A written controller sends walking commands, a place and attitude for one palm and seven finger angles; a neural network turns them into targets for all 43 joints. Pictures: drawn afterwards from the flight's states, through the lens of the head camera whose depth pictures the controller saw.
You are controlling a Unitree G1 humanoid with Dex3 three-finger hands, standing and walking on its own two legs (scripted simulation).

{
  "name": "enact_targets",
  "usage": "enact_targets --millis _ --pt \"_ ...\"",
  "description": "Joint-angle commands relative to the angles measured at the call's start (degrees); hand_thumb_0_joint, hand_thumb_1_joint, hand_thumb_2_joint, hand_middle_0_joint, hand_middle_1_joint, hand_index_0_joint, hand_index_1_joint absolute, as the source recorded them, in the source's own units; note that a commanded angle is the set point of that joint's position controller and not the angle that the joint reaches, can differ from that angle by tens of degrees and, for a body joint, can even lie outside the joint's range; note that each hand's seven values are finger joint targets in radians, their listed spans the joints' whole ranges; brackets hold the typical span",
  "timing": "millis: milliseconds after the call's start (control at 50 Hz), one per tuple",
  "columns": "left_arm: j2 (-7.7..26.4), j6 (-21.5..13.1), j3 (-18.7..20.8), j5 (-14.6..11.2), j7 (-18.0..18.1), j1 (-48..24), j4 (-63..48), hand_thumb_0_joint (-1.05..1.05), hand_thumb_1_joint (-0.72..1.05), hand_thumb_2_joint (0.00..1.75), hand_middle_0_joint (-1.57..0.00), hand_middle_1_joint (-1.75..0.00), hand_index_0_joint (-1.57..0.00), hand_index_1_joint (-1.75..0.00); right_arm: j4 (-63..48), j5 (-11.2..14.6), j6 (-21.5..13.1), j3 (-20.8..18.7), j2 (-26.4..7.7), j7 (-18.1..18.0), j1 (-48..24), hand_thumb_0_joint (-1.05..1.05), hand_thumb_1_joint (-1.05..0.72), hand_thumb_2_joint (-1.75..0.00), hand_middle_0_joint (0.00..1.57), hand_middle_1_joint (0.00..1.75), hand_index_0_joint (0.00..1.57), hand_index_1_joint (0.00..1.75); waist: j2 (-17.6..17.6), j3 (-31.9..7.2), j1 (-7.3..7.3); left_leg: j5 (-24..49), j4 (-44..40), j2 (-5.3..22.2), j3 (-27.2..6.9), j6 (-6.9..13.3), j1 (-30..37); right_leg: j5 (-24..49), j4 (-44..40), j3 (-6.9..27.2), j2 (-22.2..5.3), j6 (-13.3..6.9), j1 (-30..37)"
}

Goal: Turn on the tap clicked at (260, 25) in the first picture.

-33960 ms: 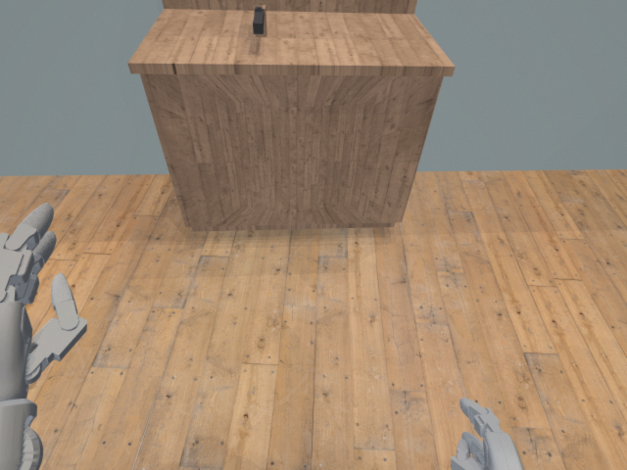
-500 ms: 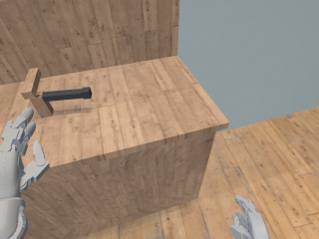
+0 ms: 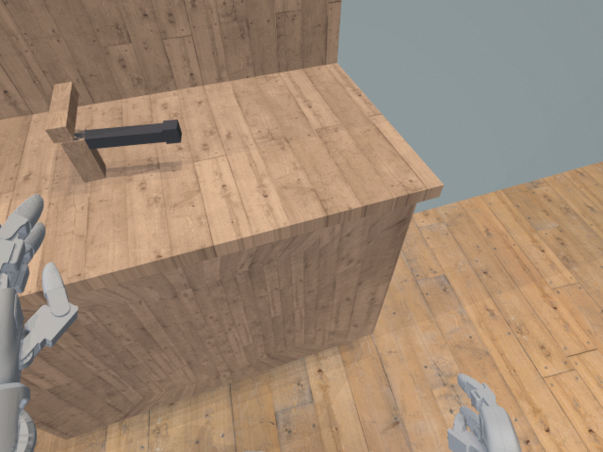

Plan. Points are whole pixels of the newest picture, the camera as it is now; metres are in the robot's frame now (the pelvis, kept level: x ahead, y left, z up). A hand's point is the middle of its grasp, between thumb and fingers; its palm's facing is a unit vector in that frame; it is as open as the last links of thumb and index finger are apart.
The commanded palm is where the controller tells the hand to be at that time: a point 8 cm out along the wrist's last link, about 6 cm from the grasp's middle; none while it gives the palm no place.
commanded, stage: step back with the hand held close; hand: left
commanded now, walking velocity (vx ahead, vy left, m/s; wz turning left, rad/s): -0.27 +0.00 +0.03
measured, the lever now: (172, 131) +0.58 +0.27 +0.11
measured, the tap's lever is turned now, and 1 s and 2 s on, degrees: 80 80 80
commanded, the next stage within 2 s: stop stepping back and stand still in 0.60 s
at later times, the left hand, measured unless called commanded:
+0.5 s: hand (5, 405) +0.13 +0.25 +0.16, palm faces +0.38 -0.80 -0.46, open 7.4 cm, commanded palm +0.06 +0.28 +0.19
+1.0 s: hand out of the picture -0.03 +0.18 +0.18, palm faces +0.36 -0.82 -0.44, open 7.4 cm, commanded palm -0.08 +0.22 +0.19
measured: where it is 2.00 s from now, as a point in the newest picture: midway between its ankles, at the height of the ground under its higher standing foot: outside the picture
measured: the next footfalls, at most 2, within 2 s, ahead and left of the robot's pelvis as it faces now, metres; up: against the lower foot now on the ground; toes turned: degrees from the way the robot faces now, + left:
right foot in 0.08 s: +0.03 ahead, -0.11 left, +0.00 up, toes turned +3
left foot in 0.44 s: -0.04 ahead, +0.11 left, +0.00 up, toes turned +4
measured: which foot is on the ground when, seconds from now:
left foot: down 0.00-0.22, up 0.24-0.42, down 0.44-0.76, up 0.78-1.00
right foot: down 0.00-0.00, up 0.02-0.06, down 0.08-0.44, up 0.46-0.74, down 0.76-1.00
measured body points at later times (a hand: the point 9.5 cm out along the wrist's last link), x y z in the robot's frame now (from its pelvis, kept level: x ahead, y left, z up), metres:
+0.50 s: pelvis -0.09 +0.00 +0.00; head -0.05 +0.01 +0.45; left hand +0.10 +0.29 +0.19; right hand +0.11 -0.24 -0.07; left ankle -0.08 +0.11 -0.73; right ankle -0.03 -0.11 -0.71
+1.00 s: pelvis -0.24 -0.06 +0.02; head -0.24 -0.07 +0.46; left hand -0.05 +0.22 +0.20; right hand -0.11 -0.32 -0.08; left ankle -0.27 +0.07 -0.69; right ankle -0.20 -0.13 -0.73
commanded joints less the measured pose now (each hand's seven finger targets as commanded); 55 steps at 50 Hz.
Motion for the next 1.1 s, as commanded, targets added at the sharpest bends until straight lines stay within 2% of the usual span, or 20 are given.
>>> enact_targets --millis 0,100,180,200,260,360,380,420,460,520,700,720,740,760,780,800,860,960,1020,1080 --pt "9.8 -5.3 8.4 2.0 1.8 -7.9 -15.1 0.0 0.9 0.9 -0.2 -0.3 -0.2 -0.3 -9.5 -0.6 -4.3 -3.4 -7.6 -0.5 -5.7 0.0 -0.9 -0.9 0.2 0.3 0.2 0.3 10.3 -7.8 0.71 -27.8 -22.6 12.9 -14.0 4.9 -22.1 -2.4 14.7 0.0 2.9 1.3 23.2" --pt "7.3 -5.3 6.8 1.1 0.6 -5.9 -11.9 0.0 0.9 0.9 -0.2 -0.3 -0.2 -0.3 -7.3 -1.5 -5.9 -3.3 -6.3 0.6 -5.8 0.0 -0.9 -0.9 0.2 0.3 0.2 0.3 7.1 -5.0 0.12 -15.0 -17.3 12.7 -12.6 4.4 -13.2 -9.7 9.3 2.0 2.4 0.0 14.1" --pt "9.2 -3.9 4.9 -0.4 0.7 -8.2 -11.2 0.0 0.9 0.9 -0.2 -0.3 -0.2 -0.3 -5.4 -0.5 -5.5 -3.3 -5.0 0.8 -6.0 0.0 -0.9 -0.9 0.2 0.3 0.2 0.3 -6.2 -13.9 -0.85 12.1 2.2 5.4 -1.9 -1.9 5.4 24.8 -5.5 14.2 -9.8 -4.2 7.7" --pt "10.2 -3.3 5.6 -0.6 0.6 -7.7 -11.5 0.0 0.9 0.9 -0.2 -0.3 -0.2 -0.3 -6.1 0.1 -5.1 -4.1 -4.7 0.9 -6.2 0.0 -0.9 -0.9 0.2 0.3 0.2 0.3 -12.3 -15.7 -0.64 5.7 7.3 2.1 0.0 -2.9 4.7 28.8 -7.1 16.4 -13.1 -5.4 9.3" --pt "13.3 -3.4 9.1 -0.8 0.1 -2.6 -14.2 0.0 0.9 0.9 -0.2 -0.3 -0.2 -0.3 -7.7 0.2 -4.2 -3.5 -3.4 1.2 -8.3 0.0 -0.9 -0.9 0.2 0.3 0.2 0.3 -10.8 -11.6 1.2 -13.5 19.8 -0.1 -2.4 -3.1 -3.1 26.7 -9.9 17.5 -17.4 -9.3 7.9" --pt "13.2 -4.0 11.5 -1.6 -0.1 1.1 -15.4 0.0 0.9 0.9 -0.2 -0.3 -0.2 -0.3 -7.4 -0.4 -2.6 -2.1 -3.3 0.6 -7.9 0.0 -0.9 -0.9 0.2 0.3 0.2 0.3 -5.7 -12.0 -0.53 -3.5 -2.1 1.3 1.0 -3.7 2.1 33.9 -1.2 8.9 -11.3 -5.7 11.0" --pt "13.1 -4.1 11.2 -1.9 0.1 0.9 -16.0 0.0 0.9 0.9 -0.2 -0.3 -0.2 -0.3 -7.1 -0.3 -2.5 -2.4 -3.9 0.3 -7.4 0.0 -0.9 -0.9 0.2 0.3 0.2 0.3 -1.7 -13.9 -0.83 7.9 -8.0 2.9 0.7 -3.3 6.7 29.6 1.8 7.5 -8.8 -3.5 10.1" --pt "12.9 -4.3 10.7 -2.1 0.7 0.6 -19.2 0.0 0.9 0.9 -0.2 -0.3 -0.2 -0.3 -8.5 -0.3 -3.4 -3.6 -5.3 0.2 -7.6 0.0 -0.9 -0.9 0.2 0.3 0.2 0.3 13.0 -16.7 0.58 39.5 -11.6 18.2 -12.8 1.7 14.3 -8.5 12.3 2.3 -0.4 1.0 1.4" --pt "11.2 -4.2 10.0 -2.4 0.6 2.2 -17.6 0.0 0.9 0.9 -0.2 -0.3 -0.2 -0.3 -7.9 -0.3 -4.9 -4.1 -5.2 1.0 -5.3 0.0 -0.9 -0.9 0.2 0.3 0.2 0.3 9.5 -15.8 0.62 46.6 -10.7 20.4 -10.7 4.5 14.7 -19.6 22.2 3.6 2.2 0.3 -3.4" --pt "10.2 -3.7 7.4 -1.9 0.7 -5.2 -24.2 0.0 0.9 0.9 -0.2 -0.3 -0.2 -0.3 -6.0 -1.0 -6.9 -4.1 -5.4 1.4 -4.5 0.0 -0.9 -0.9 0.2 0.3 0.2 0.3 10.3 -15.3 -0.18 52.1 -9.4 18.5 -7.0 3.6 19.7 -16.4 20.0 2.9 0.9 0.9 -4.4" --pt "9.6 -0.2 6.6 -2.0 1.0 -3.9 -13.6 0.0 0.9 0.9 -0.2 -0.3 -0.2 -0.3 -5.6 -1.0 -6.6 -3.4 -5.1 1.6 -9.3 0.0 -0.9 -0.9 0.2 0.3 0.2 0.3 5.4 -8.6 0.64 -8.0 -14.9 13.8 -4.8 1.6 -1.0 -8.5 -2.8 0.0 0.3 -0.1 12.7" --pt "12.1 -0.6 8.1 -1.4 1.0 -4.1 -16.4 0.0 0.9 0.9 -0.2 -0.3 -0.2 -0.3 -6.5 -0.9 -5.9 -3.5 -4.9 1.6 -8.9 0.0 -0.9 -0.9 0.2 0.3 0.2 0.3 -0.3 -8.6 0.4 -15.5 -7.5 8.8 -1.0 -0.9 -1.8 -7.3 -12.4 3.8 -3.8 -2.0 11.3" --pt "13.9 -0.9 8.3 -1.3 0.9 -3.3 -16.8 0.0 0.9 0.9 -0.2 -0.3 -0.2 -0.3 -7.3 -0.5 -5.1 -3.1 -3.2 1.8 -9.2 0.0 -0.9 -0.9 0.2 0.3 0.2 0.3 -12.1 -8.3 -0.11 -16.2 8.0 1.9 3.1 -3.8 -4.3 -12.9 -20.4 22.1 -15.5 -6.9 6.7" --pt "16.2 -1.4 10.1 -1.4 0.9 -4.4 -17.9 0.0 0.9 0.9 -0.2 -0.3 -0.2 -0.3 -6.5 -0.5 -4.9 -2.3 -3.2 1.7 -9.3 0.0 -0.9 -0.9 0.2 0.3 0.2 0.3 -14.6 -5.9 1.06 -15.5 21.9 -0.1 -0.1 -3.9 -6.2 -10.0 -23.1 27.5 -21.0 -9.1 0.3" --pt "14.4 -1.6 9.3 -1.4 0.9 -3.1 -16.6 0.0 0.9 0.9 -0.2 -0.3 -0.2 -0.3 -5.3 -0.5 -4.9 -2.1 -3.3 1.7 -7.0 0.0 -0.9 -0.9 0.2 0.3 0.2 0.3 -8.9 -8.7 0.25 -12.3 25.9 0.8 -2.7 -3.8 -7.1 2.2 -18.1 20.1 -18.8 -7.7 4.5" --pt "13.0 -1.0 9.0 -1.3 0.5 -1.2 -16.1 0.0 0.9 0.9 -0.2 -0.3 -0.2 -0.3 -6.0 0.3 -4.9 -2.3 -3.3 2.2 -5.7 0.0 -0.9 -0.9 0.2 0.3 0.2 0.3 -10.7 -12.4 -0.36 -9.5 25.3 1.1 -3.5 -3.6 -8.0 7.1 -13.0 16.3 -15.8 -6.1 10.7" --pt "12.0 -1.7 10.1 -2.0 0.9 2.3 -12.5 0.0 0.9 0.9 -0.2 -0.3 -0.2 -0.3 -6.2 0.3 -3.7 -2.4 -3.4 2.0 -5.2 0.0 -0.9 -0.9 0.2 0.3 0.2 0.3 -6.8 -12.2 -1.77 -6.7 22.3 1.3 -0.6 -4.0 -5.6 -0.5 -12.4 11.6 -14.1 -6.5 10.1" --pt "11.6 -2.1 8.2 -2.5 1.0 -1.7 -8.3 0.0 0.9 0.9 -0.2 -0.3 -0.2 -0.3 -5.5 0.2 -4.3 -3.6 -5.1 1.2 -4.3 0.0 -0.9 -0.9 0.2 0.3 0.2 0.3 -11.1 -6.7 -1.14 -15.9 4.1 1.3 3.5 -1.3 2.4 -24.9 -18.4 16.2 -15.0 -6.9 5.7" --pt "10.7 -2.3 6.8 -2.5 1.3 -3.2 -9.0 0.0 0.9 0.9 -0.2 -0.3 -0.2 -0.3 -5.2 -0.1 -5.5 -3.7 -6.0 0.6 -2.2 0.0 -0.9 -0.9 0.2 0.3 0.2 0.3 -4.8 -6.7 -2.32 -16.3 -10.7 1.5 4.3 0.8 10.9 -26.3 -13.1 13.1 -10.8 -5.4 5.7" --pt "10.6 -2.7 6.3 -1.7 1.6 -5.6 -11.9 0.0 0.9 0.9 -0.2 -0.3 -0.2 -0.3 -5.9 -0.2 -6.4 -3.7 -8.0 0.8 -1.6 0.0 -0.9 -0.9 0.2 0.3 0.2 0.3 14.1 -2.7 -2.2 -21.9 -22.5 18.6 -18.2 7.5 14.2 -18.1 16.2 -3.6 1.1 -0.3 -7.8"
